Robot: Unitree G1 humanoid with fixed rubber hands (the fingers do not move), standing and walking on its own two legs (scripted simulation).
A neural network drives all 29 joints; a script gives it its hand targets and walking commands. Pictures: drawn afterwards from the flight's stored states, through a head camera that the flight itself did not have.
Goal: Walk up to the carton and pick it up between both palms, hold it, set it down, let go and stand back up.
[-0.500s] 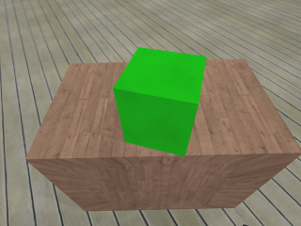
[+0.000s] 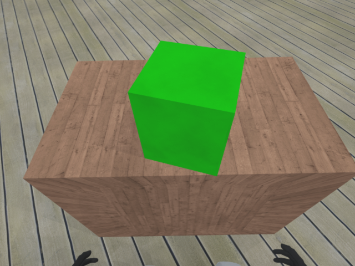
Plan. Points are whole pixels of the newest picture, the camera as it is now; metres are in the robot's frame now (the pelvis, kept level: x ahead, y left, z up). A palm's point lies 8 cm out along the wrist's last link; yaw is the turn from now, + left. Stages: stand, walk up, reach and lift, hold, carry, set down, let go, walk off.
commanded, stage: reach and lift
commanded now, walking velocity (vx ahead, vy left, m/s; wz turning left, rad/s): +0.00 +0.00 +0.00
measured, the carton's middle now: (189, 110) +0.47 -0.01 +0.06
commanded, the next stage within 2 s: none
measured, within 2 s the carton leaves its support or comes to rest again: neither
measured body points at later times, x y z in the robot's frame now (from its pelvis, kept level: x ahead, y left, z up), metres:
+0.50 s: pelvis +0.02 +0.00 +0.02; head +0.03 +0.01 +0.47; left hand +0.17 +0.26 -0.07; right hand +0.16 -0.22 -0.06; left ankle +0.01 +0.13 -0.72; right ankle +0.02 -0.11 -0.72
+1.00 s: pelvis +0.03 +0.03 +0.02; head +0.03 +0.04 +0.47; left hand +0.21 +0.25 -0.01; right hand +0.18 -0.19 -0.01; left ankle +0.01 +0.13 -0.72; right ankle +0.02 -0.11 -0.72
